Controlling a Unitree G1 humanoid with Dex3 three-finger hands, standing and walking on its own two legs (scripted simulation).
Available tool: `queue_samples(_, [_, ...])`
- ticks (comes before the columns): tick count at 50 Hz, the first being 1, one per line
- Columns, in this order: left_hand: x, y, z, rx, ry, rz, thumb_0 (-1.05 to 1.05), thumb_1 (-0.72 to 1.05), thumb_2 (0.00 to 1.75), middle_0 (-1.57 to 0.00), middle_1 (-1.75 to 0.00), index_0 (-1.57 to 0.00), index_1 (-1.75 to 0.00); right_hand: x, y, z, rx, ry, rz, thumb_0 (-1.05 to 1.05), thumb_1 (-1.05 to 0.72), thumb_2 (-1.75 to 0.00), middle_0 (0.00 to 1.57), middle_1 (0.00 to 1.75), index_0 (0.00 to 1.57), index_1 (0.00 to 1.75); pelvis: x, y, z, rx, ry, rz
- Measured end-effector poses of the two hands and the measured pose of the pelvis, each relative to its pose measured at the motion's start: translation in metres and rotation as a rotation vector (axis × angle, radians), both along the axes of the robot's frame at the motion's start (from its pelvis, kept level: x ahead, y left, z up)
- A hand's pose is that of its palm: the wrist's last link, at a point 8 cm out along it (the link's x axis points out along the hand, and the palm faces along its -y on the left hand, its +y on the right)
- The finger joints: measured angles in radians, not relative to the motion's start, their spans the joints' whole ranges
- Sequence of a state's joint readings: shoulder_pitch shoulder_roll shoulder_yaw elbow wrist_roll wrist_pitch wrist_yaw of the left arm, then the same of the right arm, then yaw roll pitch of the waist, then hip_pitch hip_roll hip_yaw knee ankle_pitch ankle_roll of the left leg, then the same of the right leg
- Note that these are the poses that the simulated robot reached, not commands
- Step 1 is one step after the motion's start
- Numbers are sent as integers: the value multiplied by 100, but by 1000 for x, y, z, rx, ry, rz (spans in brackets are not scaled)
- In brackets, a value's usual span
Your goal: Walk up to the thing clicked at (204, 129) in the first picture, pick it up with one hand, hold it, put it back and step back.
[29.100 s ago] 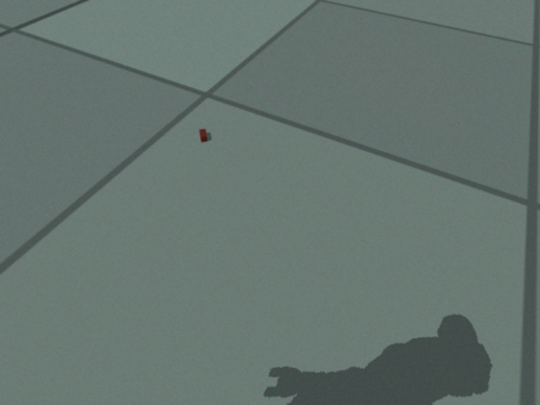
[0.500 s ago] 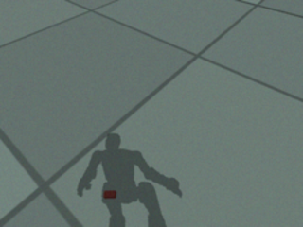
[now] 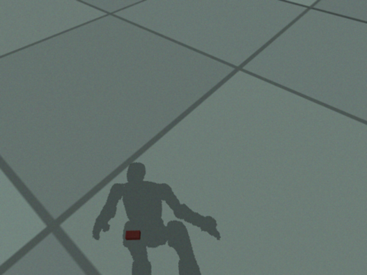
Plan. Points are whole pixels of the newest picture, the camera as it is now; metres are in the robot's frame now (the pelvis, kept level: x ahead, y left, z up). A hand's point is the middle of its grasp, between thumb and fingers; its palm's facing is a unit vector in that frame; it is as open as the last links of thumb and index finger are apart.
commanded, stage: stand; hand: left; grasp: from above
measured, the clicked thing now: (133, 235) +0.42 +0.27 -0.77
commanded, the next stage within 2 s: rise first in 0.32 s
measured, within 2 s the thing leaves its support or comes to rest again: neither
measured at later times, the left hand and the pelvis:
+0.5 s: hand out of the picture +0.08 +0.25 -0.16, palm faces +0.04 -0.94 -0.34, open 7.4 cm; pelvis -0.01 +0.00 +0.00, yaw +1 degrees
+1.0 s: hand out of the picture +0.12 +0.27 -0.22, palm faces -0.12 -0.89 -0.43, open 12.1 cm; pelvis -0.02 +0.02 -0.07, yaw +0 degrees
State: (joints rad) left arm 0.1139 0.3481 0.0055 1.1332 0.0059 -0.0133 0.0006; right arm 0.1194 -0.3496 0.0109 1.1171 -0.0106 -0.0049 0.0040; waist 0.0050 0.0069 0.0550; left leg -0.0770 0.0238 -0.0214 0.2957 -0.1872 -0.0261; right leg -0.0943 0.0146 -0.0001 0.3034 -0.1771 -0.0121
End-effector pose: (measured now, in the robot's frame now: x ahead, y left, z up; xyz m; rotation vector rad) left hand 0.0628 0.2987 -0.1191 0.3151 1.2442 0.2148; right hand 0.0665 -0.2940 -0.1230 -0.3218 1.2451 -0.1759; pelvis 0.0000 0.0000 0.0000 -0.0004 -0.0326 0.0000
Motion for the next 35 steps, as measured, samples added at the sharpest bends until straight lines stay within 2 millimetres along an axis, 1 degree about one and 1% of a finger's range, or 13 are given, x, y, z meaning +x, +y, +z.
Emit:
queue_samples(22, [-4, 2, 0, 1, 5, -3, 1, 90, 90, -20, -31, -21, -30, -10, 1, -1, 2, 18, -5, 1, -90, -90, 21, 30, 20, 30, -3, 1, 0, 1, 2, 0])
queue_samples(24, [4, 0, 1, -1, -42, 19, 1, 89, 89, -22, -32, -22, -31, -6, 4, -1, 3, -28, -12, 1, -91, -90, 21, 30, 20, 30, -5, 2, -2, 0, 26, 9])
queue_samples(28, [35, -4, -6, -21, -109, 28, 1, 79, 86, -26, -40, -25, -40, 2, 17, -5, 20, -99, -4, 1, -90, -90, 20, 30, 20, 30, -14, 2, -9, -1, 77, 16])
queue_samples(32, [67, 0, -14, -21, -149, -45, 1, 60, 82, -29, -53, -29, -53, 8, 31, -11, 42, -151, -15, 1, -90, -90, 20, 30, 20, 30, -19, 3, -20, -1, 140, 10])
queue_samples(35, [77, 3, -16, 2, -164, -79, 1, 41, 79, -32, -61, -32, -61, 10, 40, -14, 58, -184, -31, 1, -90, -89, 21, 30, 20, 30, -18, 6, -26, -2, 160, 2])
